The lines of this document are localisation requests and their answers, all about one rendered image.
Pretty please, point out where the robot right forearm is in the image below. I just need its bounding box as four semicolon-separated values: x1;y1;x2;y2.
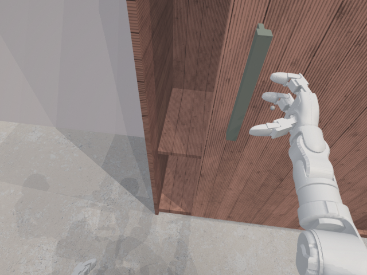
288;125;367;251

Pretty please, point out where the robot left hand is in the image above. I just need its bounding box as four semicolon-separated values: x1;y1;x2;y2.
71;258;97;275

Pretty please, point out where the handle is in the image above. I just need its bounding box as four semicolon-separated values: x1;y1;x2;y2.
226;23;273;141

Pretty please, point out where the right robot upper arm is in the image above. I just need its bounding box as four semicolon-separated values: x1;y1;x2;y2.
296;229;367;275

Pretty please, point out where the wardrobe door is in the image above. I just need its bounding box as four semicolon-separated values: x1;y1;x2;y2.
191;0;367;230
353;215;367;230

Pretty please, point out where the robot right hand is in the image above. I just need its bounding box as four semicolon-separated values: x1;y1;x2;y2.
249;72;319;139

